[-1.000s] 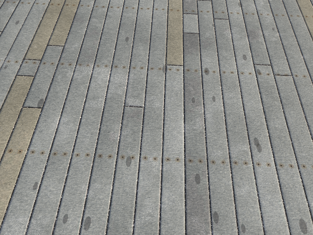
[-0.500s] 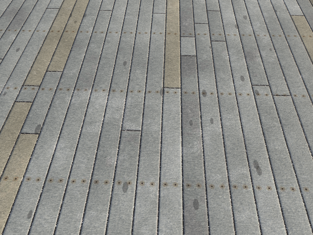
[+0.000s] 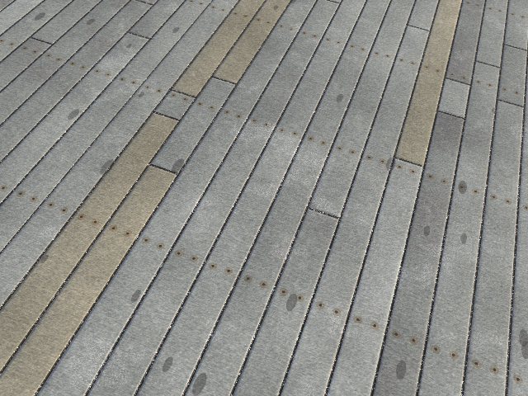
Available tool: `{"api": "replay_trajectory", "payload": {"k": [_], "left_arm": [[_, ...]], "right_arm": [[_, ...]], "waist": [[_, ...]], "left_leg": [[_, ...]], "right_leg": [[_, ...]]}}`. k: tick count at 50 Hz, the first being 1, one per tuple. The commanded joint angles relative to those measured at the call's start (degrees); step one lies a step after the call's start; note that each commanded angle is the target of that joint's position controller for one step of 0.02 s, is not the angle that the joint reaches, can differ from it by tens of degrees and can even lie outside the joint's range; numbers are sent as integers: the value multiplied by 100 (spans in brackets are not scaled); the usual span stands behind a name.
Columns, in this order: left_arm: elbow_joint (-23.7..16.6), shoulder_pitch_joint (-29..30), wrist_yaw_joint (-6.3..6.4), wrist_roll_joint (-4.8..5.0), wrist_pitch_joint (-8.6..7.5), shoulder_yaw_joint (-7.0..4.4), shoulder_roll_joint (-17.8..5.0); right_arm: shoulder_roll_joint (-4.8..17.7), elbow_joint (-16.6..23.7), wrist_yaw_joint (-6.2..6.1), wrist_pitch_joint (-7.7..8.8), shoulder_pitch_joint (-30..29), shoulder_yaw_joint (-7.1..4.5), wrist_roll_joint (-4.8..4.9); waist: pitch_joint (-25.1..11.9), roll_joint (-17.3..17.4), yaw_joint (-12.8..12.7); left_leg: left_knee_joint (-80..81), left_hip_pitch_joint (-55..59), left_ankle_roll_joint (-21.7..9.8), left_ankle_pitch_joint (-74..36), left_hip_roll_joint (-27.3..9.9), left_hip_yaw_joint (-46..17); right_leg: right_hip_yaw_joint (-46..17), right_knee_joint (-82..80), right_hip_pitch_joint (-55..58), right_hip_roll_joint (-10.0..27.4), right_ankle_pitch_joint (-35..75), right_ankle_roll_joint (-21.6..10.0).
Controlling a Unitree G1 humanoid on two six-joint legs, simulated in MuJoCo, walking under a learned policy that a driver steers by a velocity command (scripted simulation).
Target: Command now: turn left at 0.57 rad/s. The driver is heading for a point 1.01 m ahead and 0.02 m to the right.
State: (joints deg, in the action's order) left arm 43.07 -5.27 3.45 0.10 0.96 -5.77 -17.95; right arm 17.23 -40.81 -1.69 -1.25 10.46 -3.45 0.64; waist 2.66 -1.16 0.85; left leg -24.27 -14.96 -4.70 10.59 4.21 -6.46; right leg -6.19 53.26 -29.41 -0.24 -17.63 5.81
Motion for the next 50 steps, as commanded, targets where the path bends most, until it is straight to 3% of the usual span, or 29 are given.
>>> {"api": "replay_trajectory", "payload": {"k": [1,4,9,11,12,13,14,15,16,18,20,22,25,28,30,31,32,33,34,35,37,42,44,46,47,49,50], "left_arm": [[-386,238,-22,2,-138,-88,-433],[-391,246,-83,17,-225,-80,-453],[-367,53,-216,61,-373,-81,-521],[-277,-253,-274,72,-412,-100,-537],[-215,-420,-282,54,-419,-131,-609],[-252,-461,-253,-26,-385,-190,-925],[-344,-204,-207,-145,-308,-219,-1287],[-381,-283,-224,-224,-300,-183,-1061],[-460,-108,-215,-171,-304,-86,-770],[-479,122,-188,-17,-266,15,-506],[-415,3,-168,-15,-223,50,-552],[-351,-194,-158,-49,-192,50,-589],[-328,-127,-195,-29,-154,39,-705],[-227,-226,-256,33,-108,35,-837],[-147,-196,-274,115,-103,99,-745],[-32,-470,-291,103,-157,158,-615],[-47,-599,-335,-97,-234,253,-384],[-72,-688,-331,-141,-277,332,-92],[-27,-405,-300,-177,-262,303,-361],[-1,-268,-303,-159,-256,278,-447],[104,-286,-257,-122,-205,256,-521],[398,-462,-233,-79,-203,269,-493],[507,-496,-214,-45,-190,280,-433],[413,-257,-210,33,-236,272,-427],[313,-66,-222,78,-300,269,-434],[198,64,-298,178,-456,227,-518],[196,31,-356,210,-528,216,-542]], "right_arm": [[1071,378,-37,18,-44,-303,-11],[1093,438,-13,-17,-102,-323,-17],[1093,571,20,-93,-268,-336,27],[1051,637,-1,-138,-426,-322,95],[979,672,-24,-156,-451,-299,132],[721,673,-20,-151,-162,-230,85],[570,713,-2,-110,263,-200,70],[1100,672,9,-64,260,-354,8],[1354,562,7,-74,260,-458,27],[1069,406,-29,-182,263,-424,4],[767,468,-5,-204,162,-324,39],[617,580,-11,-168,-59,-253,57],[429,640,14,-145,-173,-135,-12],[498,580,47,-136,-101,-129,6],[467,390,76,-121,254,-134,-18],[614,413,63,-118,240,-147,-55],[959,475,6,-124,348,-191,-100],[915,439,27,-113,-37,-138,-190],[510,561,93,-54,-312,-47,-183],[391,480,125,-6,-267,-7,-219],[569,392,134,71,-163,-39,-199],[449,246,97,117,-40,18,-160],[525,172,65,80,69,-14,-127],[846,99,46,43,353,-117,-65],[921,56,40,68,521,-142,-46],[863,-15,21,203,700,-149,-43],[794,-8,20,259,665,-145,-3]], "waist": [[-499,911,80],[-542,945,116],[-757,993,56],[-805,962,-161],[-804,864,-254],[-995,103,-96],[-804,-1299,311],[-771,-1209,104],[-643,-731,125],[-441,-540,110],[-350,-638,12],[-448,-768,-140],[-618,-895,-203],[-619,-975,-254],[-559,-818,-19],[-588,-585,-49],[-910,254,-180],[-875,1294,-483],[-715,928,-285],[-613,827,-226],[-352,787,-152],[-274,516,-157],[-336,563,-82],[86,922,144],[346,1104,245],[504,1275,277],[454,1144,220]], "left_leg": [[600,828,-762,-500,-1357,-1734],[461,721,-816,-642,-1314,-2003],[58,839,-798,-1848,-1255,-2487],[-176,733,-602,-1956,-1052,-2509],[-349,453,-377,-1469,-839,-2389],[-1118,-117,-54,98,-420,-1872],[-2180,-1296,312,2538,584,-804],[-3506,-1664,602,2880,286,-496],[-4085,-1626,730,2450,49,-456],[-4477,-1712,931,1824,21,-374],[-4325,-1654,1031,1581,46,-177],[-3654,-1619,1071,1524,-40,-35],[-2404,-899,1058,1597,-326,237],[-1257,-227,981,1221,-334,556],[288,570,750,6,-259,700],[679,1166,575,-676,-447,386],[493,1880,330,-2147,-1273,-535],[262,1104,-267,-2029,-1715,-841],[331,773,-376,-1214,-1495,-754],[342,714,-171,-625,-1238,-574],[358,559,44,-471,-1037,-468],[258,550,106,-842,-920,-347],[478,602,-26,705,-899,-468],[1066,564,-459,2802,-1371,-1319],[1344,475,-686,3206,-1676,-1831],[1541,801,-966,2895,-2147,-2401],[1516,1036,-982,2616,-2218,-2366]], "right_leg": [[-94,-526,-379,-16,17,51],[-122,-927,-61,-93,-117,16],[-93,-1760,606,-236,-261,-139],[16,-2763,1242,-249,368,-255],[0,-3391,1789,-73,1135,-361],[-779,-3516,2509,871,1750,-722],[-1948,-3418,2871,1894,3362,-1563],[-2413,-3499,2499,2471,3352,-2227],[-1909,-3451,2284,2178,2972,-2154],[-1078,-3383,2185,1501,2356,-1753],[-675,-3422,2145,1283,2614,-1786],[-553,-3385,2493,1266,2769,-1861],[-403,-3295,2494,1313,2936,-1877],[-446,-3194,2334,1355,3012,-1873],[-336,-2981,2046,1222,2748,-1633],[-263,-2924,1691,1108,2290,-1284],[121,-2351,1233,748,1337,-824],[516,-2597,1401,377,-49,-471],[493,-2684,1730,396,178,-288],[525,-2748,1758,359,539,-255],[535,-2747,1742,353,860,-231],[516,-2888,1867,403,1092,-221],[803,-2602,1724,185,306,-221],[1018,-1828,799,-20,-520,-318],[897,-1470,417,40,-796,-436],[463,-589,-404,360,-1375,-724],[371,-551,-624,488,-1464,-852]]}}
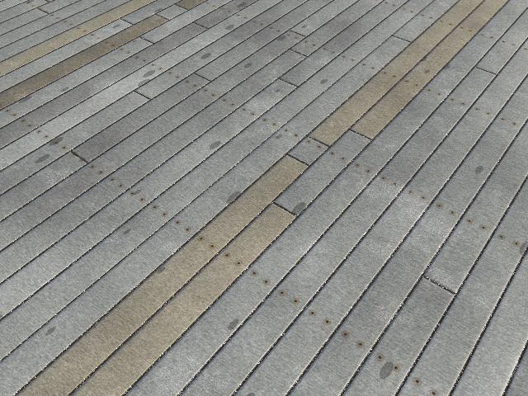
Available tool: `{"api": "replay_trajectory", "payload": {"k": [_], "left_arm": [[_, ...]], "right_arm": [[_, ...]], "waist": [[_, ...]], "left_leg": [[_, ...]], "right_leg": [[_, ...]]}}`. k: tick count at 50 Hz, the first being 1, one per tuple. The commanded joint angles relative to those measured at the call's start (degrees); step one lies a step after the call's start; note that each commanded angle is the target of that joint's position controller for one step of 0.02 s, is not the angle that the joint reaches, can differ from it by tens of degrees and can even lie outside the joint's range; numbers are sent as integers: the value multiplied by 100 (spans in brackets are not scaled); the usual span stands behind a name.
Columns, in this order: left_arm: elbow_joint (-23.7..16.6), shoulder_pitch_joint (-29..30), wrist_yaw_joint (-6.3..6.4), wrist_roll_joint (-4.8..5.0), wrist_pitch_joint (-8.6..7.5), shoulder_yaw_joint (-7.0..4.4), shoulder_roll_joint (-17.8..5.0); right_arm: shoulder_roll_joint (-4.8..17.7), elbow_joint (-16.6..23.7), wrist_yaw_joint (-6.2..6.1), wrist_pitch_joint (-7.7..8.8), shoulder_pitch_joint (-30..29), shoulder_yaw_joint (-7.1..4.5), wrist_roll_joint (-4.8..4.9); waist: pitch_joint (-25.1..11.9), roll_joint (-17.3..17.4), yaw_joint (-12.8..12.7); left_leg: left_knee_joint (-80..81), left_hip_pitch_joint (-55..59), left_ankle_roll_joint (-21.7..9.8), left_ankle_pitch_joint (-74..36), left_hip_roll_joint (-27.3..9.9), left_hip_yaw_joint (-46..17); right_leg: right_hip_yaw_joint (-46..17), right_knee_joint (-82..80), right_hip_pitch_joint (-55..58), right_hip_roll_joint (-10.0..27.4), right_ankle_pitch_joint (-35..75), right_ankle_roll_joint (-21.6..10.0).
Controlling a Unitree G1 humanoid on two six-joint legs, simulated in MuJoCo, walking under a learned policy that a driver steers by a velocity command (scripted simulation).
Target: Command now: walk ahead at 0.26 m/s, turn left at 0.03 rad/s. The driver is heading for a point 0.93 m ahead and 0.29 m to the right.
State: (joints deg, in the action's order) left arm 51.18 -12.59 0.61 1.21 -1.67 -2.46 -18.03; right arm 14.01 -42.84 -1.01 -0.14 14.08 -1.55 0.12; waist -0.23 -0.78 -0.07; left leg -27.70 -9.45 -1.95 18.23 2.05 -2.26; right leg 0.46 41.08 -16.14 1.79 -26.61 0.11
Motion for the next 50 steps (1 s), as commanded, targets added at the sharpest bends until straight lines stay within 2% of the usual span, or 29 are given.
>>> {"api": "replay_trajectory", "payload": {"k": [1,4,5,6,7,8,9,10,11,13,17,21,25,28,30,31,32,33,34,35,36,37,38,39,40,43,45,47,50], "left_arm": [[-591,724,-128,102,-326,-107,-519],[-276,177,-248,30,-407,-73,-393],[-47,-306,-260,-2,-400,-101,-403],[151,-781,-240,-10,-368,-152,-477],[234,-1308,-191,2,-364,-220,-708],[185,-1694,-177,-26,-377,-384,-1542],[94,-1416,-203,-119,-431,-290,-1259],[-36,-965,-193,-95,-475,-201,-948],[-121,-712,-184,-101,-491,-146,-760],[-182,-601,-178,-135,-474,-70,-603],[-85,-924,-140,-117,-426,-35,-582],[-27,-1073,-39,-109,-340,-16,-630],[132,-1454,-4,-61,-279,-34,-679],[174,-1468,12,-36,-215,-86,-739],[132,-1368,42,-66,-168,-156,-906],[95,-1258,50,-105,-110,-165,-925],[4,-1157,63,-149,-95,-125,-864],[-179,-1717,14,-231,-174,64,-193],[-21,-1980,-59,-92,-312,146,-27],[-214,-1261,-100,129,-405,-66,-733],[-398,-757,-99,220,-443,-92,-784],[-442,-539,-63,176,-428,-86,-636],[-401,-590,-26,96,-353,-129,-567],[-340,-854,-21,80,-262,-108,-407],[-291,-995,-12,73,-181,-85,-259],[-507,-638,35,35,-52,-97,-205],[-683,-320,10,-35,-94,-99,-201],[-848,96,-99,-83,-173,-48,-68],[-1136,539,-260,-78,-180,-42,-34]], "right_arm": [[1080,228,-44,177,196,-332,92],[1182,342,10,160,-275,-369,157],[1121,339,29,141,-314,-357,148],[930,322,42,147,-232,-303,95],[576,362,68,185,-285,-189,32],[320,683,54,292,-276,-109,18],[739,671,15,385,-226,-231,208],[973,622,28,443,-212,-295,302],[988,524,45,473,-174,-304,250],[903,457,84,499,-242,-326,82],[640,524,174,451,-482,-280,49],[376,809,240,499,-1277,-156,83],[348,1030,367,569,-1945,-111,129],[475,1128,448,627,-2079,-138,135],[751,1002,421,614,-1546,-255,106],[973,773,370,593,-737,-371,111],[1181,505,286,554,274,-461,85],[1729,341,232,520,1069,-584,-85],[1338,238,251,514,1128,-488,-24],[978,259,216,499,672,-383,28],[826,281,195,506,232,-332,40],[687,231,218,550,-64,-290,11],[528,209,239,616,-268,-252,-48],[550,158,250,663,-372,-270,-82],[526,94,268,715,-414,-283,-65],[681,-113,249,804,-422,-333,-81],[784,-181,193,792,-455,-344,-115],[905,-196,110,732,-472,-355,-108],[1098,-319,1,585,-148,-388,-25]], "waist": [[663,922,248],[259,697,-133],[91,632,-354],[-34,483,-525],[-89,-136,-734],[-297,-1674,-743],[-68,-1165,-632],[490,-821,-442],[617,-633,-335],[584,-446,-247],[413,-372,-280],[572,-340,-462],[813,-297,-603],[742,-368,-408],[199,-591,-11],[-358,-615,437],[-1022,-563,912],[-2076,643,742],[-2737,1330,663],[-1560,860,715],[-740,540,548],[-244,146,332],[-22,225,119],[-24,497,-57],[36,474,-130],[376,410,-174],[484,343,-150],[443,326,-6],[224,309,216]], "left_leg": [[1832,592,-1188,1544,-1942,-2557],[1553,-193,-866,392,-1346,-1386],[1247,-689,-765,307,-1153,-1080],[819,-1146,-627,313,-947,-855],[-441,-1737,-296,277,-508,-359],[-2464,-2861,128,1231,172,197],[-3487,-3391,93,1572,20,-402],[-3797,-3824,-48,990,-330,-506],[-3773,-3844,-112,420,-538,-379],[-3377,-3567,-90,-390,-784,-282],[-2747,-3452,160,-1167,-772,81],[-1265,-3008,292,-2054,-628,355],[-386,-2818,187,-2368,-448,444],[-76,-2705,-85,-1995,-332,417],[-121,-1883,-318,-1558,-34,575],[-22,-851,-502,-1599,127,708],[-169,891,-755,-1821,-255,337],[-338,3394,-1550,-1335,-1832,-1983],[699,3917,-2083,-345,-2642,-4175],[1019,2965,-1674,164,-2378,-3408],[1231,1942,-1412,-59,-2164,-2451],[1489,1081,-1252,-570,-1911,-1830],[1703,557,-1086,-931,-1647,-1283],[1903,157,-1106,-1048,-1605,-1009],[2047,-99,-1142,-1204,-1569,-775],[2312,-408,-1121,-1599,-1538,-102],[2201,-421,-1030,-2749,-1364,477],[1989,-434,-865,-3502,-1131,1033],[1633,265,-784,-3891,-1355,1112]], "right_leg": [[-285,418,-1899,348,-471,-370],[201,-867,-93,34,1006,-370],[425,-1186,853,-206,1657,-278],[415,-1214,1594,-306,1652,-220],[-536,-1709,2191,340,1072,-421],[-3174,-2769,2655,1837,-139,-1269],[-4289,-3293,2312,2192,-1435,-1726],[-3787,-3299,2072,2052,-1588,-1570],[-3146,-3271,1956,1760,-1049,-1354],[-2158,-3301,1773,1333,367,-1072],[-1103,-3320,1819,1006,2742,-1033],[-489,-3475,1457,761,3323,-914],[-425,-3482,1714,967,3363,-977],[-408,-3069,2284,1214,4386,-948],[-365,-2266,2596,1240,6378,-852],[-223,-1316,2511,1096,7147,-755],[-182,-53,1541,937,6608,-610],[-28,2226,-697,118,3598,-305],[-762,3534,-1819,-608,-539,-215],[-980,3863,-2369,-195,-351,-284],[-785,3607,-2378,118,195,-326],[-671,3208,-2212,335,564,-290],[-692,2915,-1909,511,869,-271],[-720,2835,-1542,602,1001,-204],[-704,2734,-1414,649,1013,-140],[-759,2231,-1855,716,1463,22],[-657,1395,-1873,632,2177,90],[-234,362,-1492,473,2996,96],[-10,-364,-1432,314,3384,50]]}}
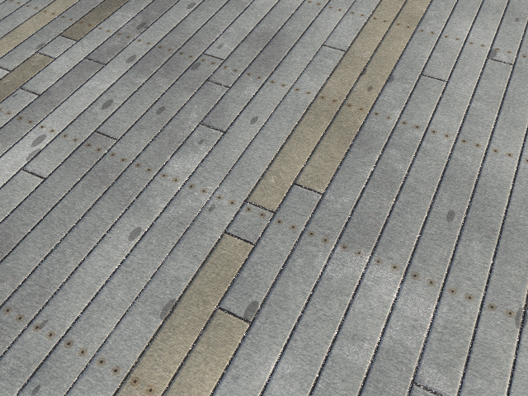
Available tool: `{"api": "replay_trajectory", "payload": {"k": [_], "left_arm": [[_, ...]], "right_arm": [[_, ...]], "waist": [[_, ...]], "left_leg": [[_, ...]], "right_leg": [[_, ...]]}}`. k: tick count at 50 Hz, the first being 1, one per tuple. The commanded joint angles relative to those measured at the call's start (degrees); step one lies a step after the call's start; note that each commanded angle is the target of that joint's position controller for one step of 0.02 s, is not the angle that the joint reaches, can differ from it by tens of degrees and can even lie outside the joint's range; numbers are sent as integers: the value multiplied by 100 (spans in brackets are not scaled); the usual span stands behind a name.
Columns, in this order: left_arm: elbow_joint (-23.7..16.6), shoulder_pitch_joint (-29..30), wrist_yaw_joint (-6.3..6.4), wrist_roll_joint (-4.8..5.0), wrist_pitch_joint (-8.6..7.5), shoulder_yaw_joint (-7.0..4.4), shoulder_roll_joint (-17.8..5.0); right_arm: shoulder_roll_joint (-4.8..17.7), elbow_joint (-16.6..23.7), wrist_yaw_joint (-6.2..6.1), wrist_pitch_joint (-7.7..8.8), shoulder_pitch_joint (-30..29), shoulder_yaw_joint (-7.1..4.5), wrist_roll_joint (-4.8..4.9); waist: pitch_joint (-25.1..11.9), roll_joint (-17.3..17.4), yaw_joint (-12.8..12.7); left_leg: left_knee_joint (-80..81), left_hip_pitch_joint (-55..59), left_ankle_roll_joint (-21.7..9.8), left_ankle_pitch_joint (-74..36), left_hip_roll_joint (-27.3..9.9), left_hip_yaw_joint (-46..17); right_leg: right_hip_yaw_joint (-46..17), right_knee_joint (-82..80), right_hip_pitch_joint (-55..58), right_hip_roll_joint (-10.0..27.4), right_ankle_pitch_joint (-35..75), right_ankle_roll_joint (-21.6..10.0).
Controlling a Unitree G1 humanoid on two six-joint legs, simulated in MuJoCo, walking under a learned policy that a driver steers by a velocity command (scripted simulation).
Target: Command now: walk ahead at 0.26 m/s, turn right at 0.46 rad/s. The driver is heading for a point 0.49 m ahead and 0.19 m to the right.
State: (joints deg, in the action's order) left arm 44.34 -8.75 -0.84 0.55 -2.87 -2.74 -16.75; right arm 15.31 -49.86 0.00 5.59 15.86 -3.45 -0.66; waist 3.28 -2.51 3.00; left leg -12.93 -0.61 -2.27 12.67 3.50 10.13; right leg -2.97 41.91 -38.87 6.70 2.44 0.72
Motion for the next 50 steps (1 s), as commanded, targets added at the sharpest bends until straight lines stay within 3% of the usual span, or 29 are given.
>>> {"api": "replay_trajectory", "payload": {"k": [1,4,5,6,7,8,9,10,11,12,13,15,17,20,23,27,30,31,32,33,34,35,36,37,40,43,46,50], "left_arm": [[-539,191,-160,-8,-36,-43,-229],[-687,-98,-260,-62,15,-200,-547],[-598,-606,-266,-58,8,-311,-732],[-456,-1211,-194,-71,-11,-457,-1020],[-548,-1322,-49,-80,23,-568,-1590],[-866,-1009,-49,-175,16,-539,-1780],[-1038,-896,-94,-138,51,-453,-1311],[-1076,-568,-87,-91,55,-383,-1086],[-1051,-344,-55,-2,93,-338,-909],[-1081,-182,-7,6,130,-313,-830],[-1126,-96,19,-65,163,-308,-827],[-1209,-20,65,-129,180,-350,-902],[-1220,-118,144,-87,200,-392,-983],[-1283,-96,251,-47,298,-411,-1004],[-1335,-49,288,-59,383,-414,-987],[-1366,-119,269,-54,463,-424,-960],[-1416,9,283,53,535,-407,-907],[-1424,-142,290,69,546,-359,-735],[-1494,-473,264,53,530,-306,-476],[-1560,-278,243,-17,445,-450,-960],[-1433,-366,225,-11,437,-556,-1235],[-1273,-485,235,18,490,-571,-1179],[-1175,-576,260,5,561,-541,-1019],[-1167,-601,249,16,613,-496,-865],[-1392,-130,218,105,618,-393,-636],[-1561,139,164,73,600,-323,-530],[-1623,141,93,52,609,-289,-505],[-1607,-50,7,75,670,-356,-599]], "right_arm": [[1018,359,-125,-55,-313,-218,103],[1164,401,-217,-270,-447,-291,231],[1140,445,-249,-344,-521,-293,240],[1001,483,-255,-382,-436,-241,205],[538,609,-208,-355,89,-76,-89],[369,732,-98,-290,565,45,-90],[924,634,-23,-271,163,-78,56],[931,809,-33,-297,-323,-87,182],[832,761,-110,-358,-447,-84,119],[895,784,-181,-436,-505,-112,64],[905,787,-194,-505,-457,-131,58],[764,746,-225,-537,-301,-110,28],[683,771,-268,-544,-406,-85,12],[667,829,-287,-574,-619,-81,32],[666,891,-259,-542,-800,-87,58],[715,931,-175,-401,-817,-113,104],[774,810,-87,-313,-373,-181,120],[1072,792,-95,-318,-218,-270,46],[1616,881,-136,-399,-479,-376,-79],[1415,941,-118,-408,-493,-356,-230],[1130,1090,-149,-401,-791,-276,-184],[916,1137,-174,-414,-1024,-228,-85],[803,1180,-198,-427,-1086,-189,3],[760,1184,-220,-447,-1067,-158,46],[836,1150,-268,-546,-768,-178,-14],[1059,1117,-271,-611,-577,-267,-9],[1258,1146,-193,-629,-729,-347,42],[1346,1093,-107,-597,-800,-395,192]], "waist": [[-173,541,-108],[-424,674,-380],[-673,603,-650],[-1015,256,-917],[-1559,-1081,-609],[-2584,-1516,-252],[-2830,-348,-678],[-2113,-123,-605],[-1467,323,-442],[-1171,151,-325],[-1059,-67,-198],[-1070,-235,-119],[-1172,-231,-182],[-1205,-316,-266],[-1029,-514,-346],[-1006,-700,-427],[-985,-669,-143],[-1037,-221,-175],[-870,1443,-582],[-725,1865,-353],[-677,1320,-442],[-594,1031,-515],[-560,968,-489],[-489,984,-449],[-422,1179,-176],[-601,1302,12],[-675,1375,2],[-679,1367,-139]], "left_leg": [[-35,-333,-697,-3378,-1606,-129],[-1041,142,-484,-4134,-1794,-135],[-1846,75,-347,-4232,-1672,-70],[-3057,-233,-70,-3686,-1286,70],[-4895,-1744,322,-181,-748,84],[-6734,-3373,581,3029,279,-863],[-6945,-3525,443,2559,-106,-1702],[-6703,-3766,343,2015,-280,-1604],[-6230,-3767,364,1638,-507,-1539],[-5816,-3535,382,1387,-627,-1566],[-5597,-3149,397,1222,-612,-1535],[-5118,-2877,493,1045,-485,-1454],[-4644,-2924,616,929,-429,-1502],[-4106,-2934,727,616,-392,-1615],[-3552,-2777,728,481,-316,-1651],[-2723,-2406,606,666,-192,-1656],[-1123,-1498,365,-87,-206,-1498],[-700,-865,115,-377,-912,-1975],[-512,-459,-608,-1337,-2185,-3302],[-335,-883,-1316,-1824,-2757,-4043],[-465,-957,-1249,-1872,-2579,-3559],[-594,-959,-954,-1821,-2162,-2934],[-669,-834,-791,-1774,-1911,-2542],[-681,-797,-807,-1968,-1838,-2300],[-599,-395,-910,-2067,-1705,-1799],[-642,-3,-1021,-2243,-1934,-1681],[-644,-320,-1020,-2392,-2048,-1397],[-950,-383,-863,-2321,-2178,-1240]], "right_leg": [[320,-579,772,-193,299,-74],[513,-774,1081,-480,-641,-346],[598,-1035,1670,-679,-621,-487],[524,-1512,2563,-847,262,-682],[-1071,-1116,4110,378,3135,-1212],[-3701,-1479,5422,1660,3252,-2605],[-3314,-1821,5183,1381,2164,-2369],[-2651,-1940,4546,1100,1337,-2061],[-2168,-2098,3757,793,694,-1733],[-1995,-2238,3100,651,329,-1625],[-1865,-2380,2620,447,113,-1546],[-1649,-2422,2301,261,347,-1529],[-1660,-2350,2384,237,455,-1540],[-1845,-2347,2371,140,-576,-1422],[-2081,-2406,2215,17,-1533,-1311],[-2518,-2206,2466,33,-1242,-1260],[-2598,-1814,2384,-219,-922,-997],[-2264,-1291,1903,-551,-1666,-708],[-1048,-61,816,-1509,-3298,-321],[-644,1300,332,-1505,-3882,-23],[-720,2048,372,-1242,-3493,83],[-622,2344,366,-1194,-3138,178],[-561,2670,269,-1166,-2865,284],[-497,2919,188,-1127,-2721,371],[-72,2328,32,-925,-2418,520],[81,1472,293,-651,-2511,579],[389,656,1083,-548,-2560,463],[622,-577,1766,-612,-2179,144]]}}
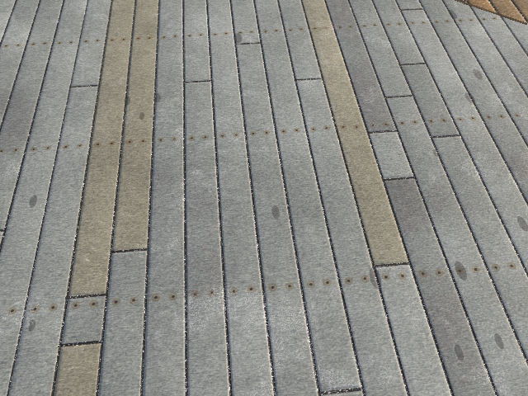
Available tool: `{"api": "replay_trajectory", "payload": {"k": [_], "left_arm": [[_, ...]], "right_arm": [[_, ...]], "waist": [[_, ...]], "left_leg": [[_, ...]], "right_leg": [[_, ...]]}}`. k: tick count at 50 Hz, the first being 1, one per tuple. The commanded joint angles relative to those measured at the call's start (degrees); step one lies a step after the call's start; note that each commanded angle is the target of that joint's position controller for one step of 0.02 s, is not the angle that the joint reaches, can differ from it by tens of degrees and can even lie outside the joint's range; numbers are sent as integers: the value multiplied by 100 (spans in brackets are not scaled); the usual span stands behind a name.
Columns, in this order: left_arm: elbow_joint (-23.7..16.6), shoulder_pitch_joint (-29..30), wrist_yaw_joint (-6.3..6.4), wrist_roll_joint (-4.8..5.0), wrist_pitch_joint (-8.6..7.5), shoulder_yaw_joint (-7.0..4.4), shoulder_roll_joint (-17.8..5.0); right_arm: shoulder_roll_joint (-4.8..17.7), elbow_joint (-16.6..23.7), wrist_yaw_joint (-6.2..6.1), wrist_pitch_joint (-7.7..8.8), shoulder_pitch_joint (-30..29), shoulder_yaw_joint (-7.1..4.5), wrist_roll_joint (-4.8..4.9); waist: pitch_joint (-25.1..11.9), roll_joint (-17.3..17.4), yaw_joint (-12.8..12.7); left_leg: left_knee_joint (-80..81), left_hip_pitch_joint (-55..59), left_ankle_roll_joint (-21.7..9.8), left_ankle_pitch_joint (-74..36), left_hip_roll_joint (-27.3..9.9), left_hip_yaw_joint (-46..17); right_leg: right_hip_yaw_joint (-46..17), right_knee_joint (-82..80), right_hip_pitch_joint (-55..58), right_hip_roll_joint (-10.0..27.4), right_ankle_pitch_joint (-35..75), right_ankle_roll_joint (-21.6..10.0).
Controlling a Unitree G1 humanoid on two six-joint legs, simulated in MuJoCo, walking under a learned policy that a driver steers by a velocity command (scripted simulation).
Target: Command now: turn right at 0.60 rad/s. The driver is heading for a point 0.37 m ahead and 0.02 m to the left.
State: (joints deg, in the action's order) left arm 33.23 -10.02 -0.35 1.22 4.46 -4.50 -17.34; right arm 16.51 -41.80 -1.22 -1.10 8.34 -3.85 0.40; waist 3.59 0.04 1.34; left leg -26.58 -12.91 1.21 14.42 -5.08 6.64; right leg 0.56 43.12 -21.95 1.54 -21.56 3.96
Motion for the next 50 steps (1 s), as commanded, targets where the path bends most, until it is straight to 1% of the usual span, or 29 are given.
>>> {"api": "replay_trajectory", "payload": {"k": [1,2,3,4,5,6,8,9,11,14,17,21,23,25,26,27,28,29,32,36,38,41,43,45,46,47,48,49,50], "left_arm": [[-424,-124,-60,6,-59,-203,-525],[-336,-347,-36,-6,-61,-261,-617],[-314,-599,29,1,-80,-389,-1000],[-501,-581,116,-61,-123,-476,-1651],[-495,-763,37,-265,-278,-416,-1434],[-428,-533,15,-264,-386,-346,-1273],[-415,21,80,-77,-420,-251,-977],[-431,179,116,-52,-397,-215,-958],[-435,213,169,-105,-371,-183,-926],[-376,105,212,-90,-354,-202,-975],[-303,-53,209,-52,-352,-202,-985],[-127,-240,119,-77,-414,-138,-958],[-65,-185,90,-63,-435,-85,-901],[-54,-118,81,-104,-479,22,-637],[-92,-37,77,-152,-529,125,-314],[-320,-18,78,-110,-631,134,-196],[-432,388,118,-3,-741,6,-672],[-364,352,100,65,-831,-72,-862],[-256,465,7,-95,-992,-55,-641],[-238,877,-96,-122,-1087,89,-118],[-254,1118,-137,-72,-1105,112,-60],[-266,1230,-166,12,-1132,42,-273],[-201,956,-144,36,-1150,-44,-462],[3,188,-57,-115,-1163,-180,-721],[61,-614,-5,-239,-1160,-252,-1040],[257,-965,-21,-323,-1048,-344,-1528],[321,-990,-73,-197,-1005,-247,-1037],[296,-699,-79,-142,-989,-128,-681],[302,-391,-98,-155,-976,-47,-490]], "right_arm": [[1205,274,18,79,-132,-352,148],[1047,187,27,101,31,-316,174],[776,127,54,123,290,-248,38],[386,420,85,139,192,-82,-315],[720,556,20,162,-363,-185,-184],[883,561,-9,137,-499,-245,-31],[906,415,-85,91,-363,-290,-70],[901,397,-91,80,-257,-300,-114],[782,355,-58,97,-91,-278,-86],[630,412,-50,107,-237,-213,-59],[620,435,53,166,-278,-176,-7],[642,517,197,373,-328,-160,58],[559,411,252,495,-21,-141,93],[491,210,250,586,468,-120,59],[683,114,223,623,935,-137,20],[1308,43,230,624,1230,-257,-65],[1290,39,267,641,1358,-275,-104],[1055,83,239,655,1201,-193,-39],[868,152,148,604,1207,-111,26],[820,109,19,469,1384,-101,57],[925,78,-9,423,1500,-139,81],[1044,42,-9,372,1663,-189,154],[1078,69,-15,343,1516,-210,160],[824,111,-20,328,1472,-150,105],[508,294,-30,337,1388,-38,-36],[-20,383,-54,383,2139,131,2],[523,202,-72,384,2306,8,104],[835,197,-68,344,1837,-95,152],[823,231,-74,300,1497,-92,91]], "waist": [[-736,1036,-130],[-802,805,-216],[-971,-154,-219],[-959,-1958,-44],[-1397,-1398,-600],[-1065,-969,-466],[-747,-661,-207],[-740,-693,-102],[-887,-735,-31],[-853,-758,-135],[-826,-947,-293],[-513,-1011,-393],[-425,-876,-197],[-427,-663,42],[-481,-92,153],[-324,1118,7],[200,1222,253],[426,924,145],[208,723,171],[-33,761,287],[-26,821,368],[-58,869,349],[-99,971,92],[-642,857,-313],[-1515,325,-664],[-2299,-1638,-350],[-2096,-1472,-394],[-1389,-946,-425],[-1106,-526,-349]], "left_leg": [[164,716,-1049,-2369,-1261,-744],[-255,385,-750,-1952,-1094,-501],[-1338,-566,-244,-783,-687,4],[-3076,-2338,324,2443,142,180],[-4047,-2530,361,2619,371,-777],[-4332,-2607,291,2156,249,-962],[-4030,-2592,248,1279,152,-1064],[-4032,-2364,297,981,235,-1031],[-3860,-2080,360,634,381,-983],[-2888,-1989,416,505,477,-1029],[-1994,-1670,325,414,497,-969],[-1176,-1050,69,772,538,-802],[-516,-411,-129,378,549,-644],[122,508,-349,92,480,-721],[500,1015,-598,625,-196,-1664],[1287,1308,-1338,2045,-1122,-3630],[1815,1104,-1910,2791,-1719,-4894],[1786,1045,-1864,2802,-1633,-4692],[1730,1390,-1444,1298,-954,-3509],[1636,863,-1257,-355,-336,-2373],[1553,556,-1237,-544,-284,-2259],[1390,389,-1209,-459,-469,-2593],[1115,437,-1045,-876,-564,-2724],[-47,383,-655,-2269,-128,-2313],[-1462,-271,-400,-1486,179,-2060],[-3292,-1945,5,1610,979,-1461],[-4176,-2357,110,2182,795,-1698],[-4535,-2537,124,1862,613,-1685],[-4454,-2432,149,1621,453,-1512]], "right_leg": [[373,-1354,475,-176,719,-341],[315,-1955,1111,-284,1306,-538],[-595,-2195,2174,268,2815,-836],[-2686,-1927,2840,1800,5199,-1771],[-3028,-2164,2337,2166,4645,-2563],[-2497,-2270,2109,1784,3995,-2329],[-1950,-2283,1761,1226,3253,-1758],[-1826,-2290,1525,1094,3408,-1717],[-1746,-2314,1418,951,3343,-1725],[-1918,-2277,1509,863,2852,-1715],[-2292,-2633,1283,796,1,-1740],[-2683,-2729,858,835,-1016,-1735],[-2687,-2629,561,763,-1268,-1631],[-2409,-2209,83,461,-1327,-1348],[-1836,-1122,-420,130,-1149,-1054],[-599,213,-1519,-604,-867,-655],[-583,1083,-2359,-414,-1312,-526],[-739,1494,-2576,-133,-866,-535],[-561,1302,-2606,88,296,-459],[-163,-126,-1440,-194,1207,-141],[-109,-773,-892,-325,1429,-46],[-211,-1292,-277,-380,1619,-52],[-271,-1617,196,-333,1694,-201],[-248,-2049,1473,-180,2088,-532],[-1050,-1764,2874,757,2797,-915],[-3166,-1840,4343,2178,3474,-1939],[-3742,-2220,3917,2267,3199,-2118],[-2854,-2178,3307,2009,3523,-1953],[-2143,-2174,2813,1709,4153,-1812]]}}
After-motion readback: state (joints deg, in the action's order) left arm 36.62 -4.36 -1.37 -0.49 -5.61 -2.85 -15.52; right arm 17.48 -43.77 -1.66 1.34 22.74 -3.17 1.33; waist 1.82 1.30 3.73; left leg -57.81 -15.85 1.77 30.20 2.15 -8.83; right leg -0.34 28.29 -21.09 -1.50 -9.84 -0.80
